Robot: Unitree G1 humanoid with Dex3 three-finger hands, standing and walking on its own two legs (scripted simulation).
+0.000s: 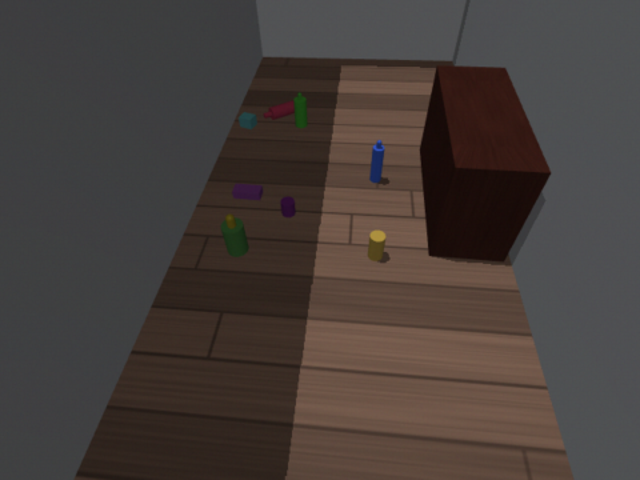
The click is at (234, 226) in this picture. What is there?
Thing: necked bottle
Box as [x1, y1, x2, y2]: [221, 214, 248, 256]
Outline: 228,214 225,217 226,219 221,224 221,230 228,252 233,256 239,256 244,254 248,248 243,225 240,219 235,218 231,214
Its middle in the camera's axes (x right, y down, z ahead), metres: -0.35 -0.04 +1.59
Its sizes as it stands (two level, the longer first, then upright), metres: 0.089 0.089 0.201
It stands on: the floor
